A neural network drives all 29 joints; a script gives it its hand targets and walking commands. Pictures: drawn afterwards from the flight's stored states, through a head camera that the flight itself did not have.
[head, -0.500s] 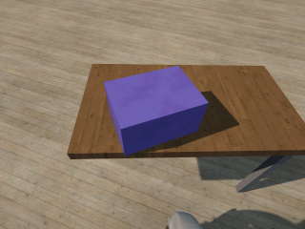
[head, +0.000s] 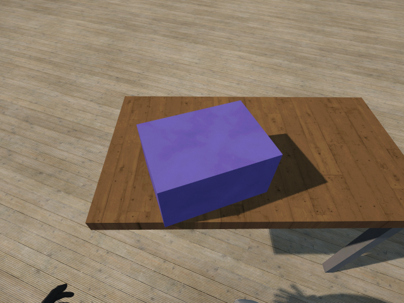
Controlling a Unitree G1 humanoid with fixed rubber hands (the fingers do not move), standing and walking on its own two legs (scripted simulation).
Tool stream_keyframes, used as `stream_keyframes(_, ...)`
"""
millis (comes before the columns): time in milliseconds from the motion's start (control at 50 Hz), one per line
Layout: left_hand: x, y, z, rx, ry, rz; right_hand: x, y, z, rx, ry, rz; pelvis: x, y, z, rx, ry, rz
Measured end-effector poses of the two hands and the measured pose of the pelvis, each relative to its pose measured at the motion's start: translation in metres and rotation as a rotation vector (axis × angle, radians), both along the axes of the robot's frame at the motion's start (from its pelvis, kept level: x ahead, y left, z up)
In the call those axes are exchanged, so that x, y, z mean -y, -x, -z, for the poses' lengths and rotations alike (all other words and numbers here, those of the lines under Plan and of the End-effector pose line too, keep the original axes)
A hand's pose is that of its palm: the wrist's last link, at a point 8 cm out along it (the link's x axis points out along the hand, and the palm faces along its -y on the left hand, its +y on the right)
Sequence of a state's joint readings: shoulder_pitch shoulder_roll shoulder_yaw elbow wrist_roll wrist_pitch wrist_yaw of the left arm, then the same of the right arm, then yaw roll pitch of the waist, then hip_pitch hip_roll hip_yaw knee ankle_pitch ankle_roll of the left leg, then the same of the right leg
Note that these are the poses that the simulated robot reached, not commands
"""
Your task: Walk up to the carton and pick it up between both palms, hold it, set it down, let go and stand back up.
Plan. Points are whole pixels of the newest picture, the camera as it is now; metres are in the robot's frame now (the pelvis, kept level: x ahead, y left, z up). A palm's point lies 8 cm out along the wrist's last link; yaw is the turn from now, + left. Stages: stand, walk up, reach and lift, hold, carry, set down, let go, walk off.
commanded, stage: walk up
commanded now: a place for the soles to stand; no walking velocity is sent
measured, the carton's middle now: (205, 159) +0.47 -0.01 -0.04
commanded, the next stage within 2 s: reach and lift in 1.04 s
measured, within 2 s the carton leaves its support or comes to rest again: neither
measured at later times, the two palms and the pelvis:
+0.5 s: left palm out of the picture +0.10 +0.32 -0.09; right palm out of the picture +0.12 -0.30 -0.09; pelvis +0.01 +0.01 +0.02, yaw -1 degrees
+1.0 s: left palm out of the picture +0.12 +0.29 -0.08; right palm out of the picture +0.10 -0.31 -0.09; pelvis +0.02 +0.00 +0.03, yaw +0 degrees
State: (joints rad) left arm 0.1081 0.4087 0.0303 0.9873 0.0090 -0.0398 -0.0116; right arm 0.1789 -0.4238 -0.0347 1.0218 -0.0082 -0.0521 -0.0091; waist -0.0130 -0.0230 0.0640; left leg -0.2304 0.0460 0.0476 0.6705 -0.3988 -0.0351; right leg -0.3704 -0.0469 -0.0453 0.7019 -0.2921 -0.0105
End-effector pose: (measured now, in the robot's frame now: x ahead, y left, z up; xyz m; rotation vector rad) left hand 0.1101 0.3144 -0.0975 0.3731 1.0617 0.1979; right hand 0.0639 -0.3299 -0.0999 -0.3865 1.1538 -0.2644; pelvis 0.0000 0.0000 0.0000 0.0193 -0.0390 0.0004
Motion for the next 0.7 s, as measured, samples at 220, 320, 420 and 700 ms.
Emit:
stream_keyframes(220, 0.000, -0.003, -0.004, -0.021, 0.022, -0.030, -0.018, -0.049, -0.009, 0.063, -0.029, -0.041, -0.006, -0.008, -0.009, 0.000, 0.005, 0.005)
stream_keyframes(320, -0.001, 0.002, -0.008, -0.042, 0.019, -0.041, -0.027, -0.062, -0.011, 0.082, -0.054, -0.047, -0.007, -0.010, -0.014, 0.005, 0.006, 0.009)
stream_keyframes(420, -0.002, 0.007, -0.011, -0.067, 0.014, -0.051, -0.030, -0.065, -0.011, 0.074, -0.070, -0.043, -0.006, -0.011, -0.017, 0.005, 0.008, 0.010)
stream_keyframes(700, 0.004, -0.002, -0.013, -0.105, 0.023, -0.050, -0.028, -0.040, -0.007, -0.030, -0.071, 0.000, -0.006, -0.018, -0.025, -0.007, 0.012, 0.003)
